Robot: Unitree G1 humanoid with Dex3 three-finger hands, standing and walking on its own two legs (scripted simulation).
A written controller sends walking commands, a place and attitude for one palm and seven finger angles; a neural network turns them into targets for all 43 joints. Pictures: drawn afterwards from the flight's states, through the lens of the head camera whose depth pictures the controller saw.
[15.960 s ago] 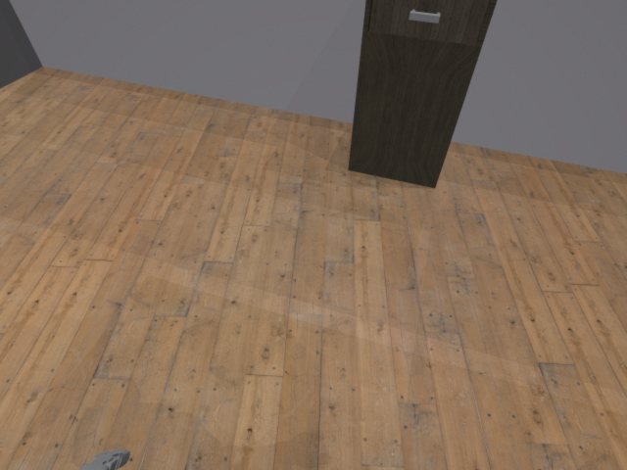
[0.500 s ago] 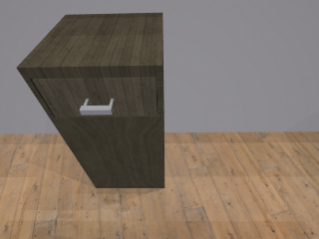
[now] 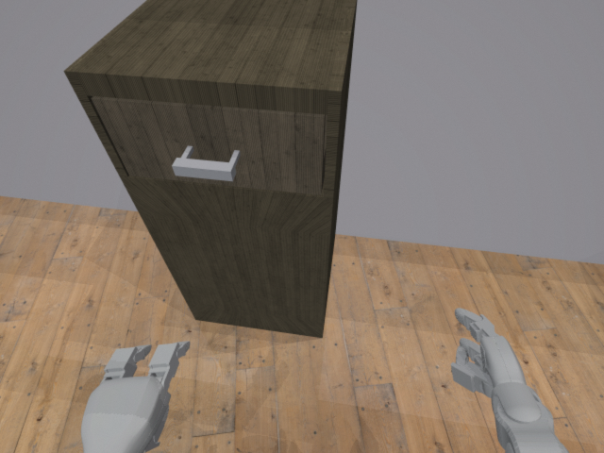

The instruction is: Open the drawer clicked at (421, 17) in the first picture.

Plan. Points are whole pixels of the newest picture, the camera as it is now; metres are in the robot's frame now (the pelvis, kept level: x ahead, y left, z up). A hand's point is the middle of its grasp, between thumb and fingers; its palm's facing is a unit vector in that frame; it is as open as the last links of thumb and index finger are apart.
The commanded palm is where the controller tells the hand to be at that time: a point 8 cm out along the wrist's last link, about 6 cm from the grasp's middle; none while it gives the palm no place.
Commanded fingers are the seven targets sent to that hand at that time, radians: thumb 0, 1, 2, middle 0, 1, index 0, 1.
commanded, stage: raise the hand with hooked fingers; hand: left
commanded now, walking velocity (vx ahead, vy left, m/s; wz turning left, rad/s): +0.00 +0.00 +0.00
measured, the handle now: (208, 161) +0.54 +0.29 +0.04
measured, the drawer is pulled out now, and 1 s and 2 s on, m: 0.00 0.00 0.00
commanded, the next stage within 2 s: move the hooked fingers above the handle in 1.38 s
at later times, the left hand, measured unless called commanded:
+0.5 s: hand (137, 301) +0.24 +0.26 +0.07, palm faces +0.06 -0.10 -0.99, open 12.1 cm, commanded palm +0.23 +0.27 +0.13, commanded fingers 0.00 -0.31 0.38 -0.29 -1.08 -0.29 -1.08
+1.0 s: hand (98, 209) +0.31 +0.31 +0.16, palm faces +0.09 -0.05 -0.99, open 13.8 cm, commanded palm +0.28 +0.31 +0.21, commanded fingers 0.00 -0.50 0.30 -0.30 -1.20 -0.30 -1.20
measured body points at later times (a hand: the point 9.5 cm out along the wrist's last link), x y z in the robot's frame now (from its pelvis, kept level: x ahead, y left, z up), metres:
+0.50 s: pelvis +0.01 +0.03 +0.02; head +0.03 +0.00 +0.47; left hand +0.24 +0.27 +0.12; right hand +0.18 -0.22 -0.10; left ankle -0.02 +0.13 -0.71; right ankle +0.04 -0.06 -0.71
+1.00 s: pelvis +0.01 +0.06 +0.03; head +0.01 +0.03 +0.48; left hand +0.30 +0.31 +0.21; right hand +0.23 -0.13 -0.06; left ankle -0.02 +0.13 -0.71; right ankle +0.04 -0.06 -0.71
